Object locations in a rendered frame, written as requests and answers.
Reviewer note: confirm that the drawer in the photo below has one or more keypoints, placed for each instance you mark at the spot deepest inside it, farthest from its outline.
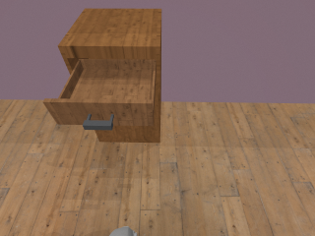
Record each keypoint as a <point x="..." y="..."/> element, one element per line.
<point x="125" y="88"/>

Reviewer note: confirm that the cabinet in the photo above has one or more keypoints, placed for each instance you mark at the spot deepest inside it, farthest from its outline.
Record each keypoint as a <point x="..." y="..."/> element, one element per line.
<point x="118" y="34"/>

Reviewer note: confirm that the handle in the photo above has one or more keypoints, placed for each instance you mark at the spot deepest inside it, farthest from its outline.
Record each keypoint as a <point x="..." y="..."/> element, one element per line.
<point x="102" y="125"/>

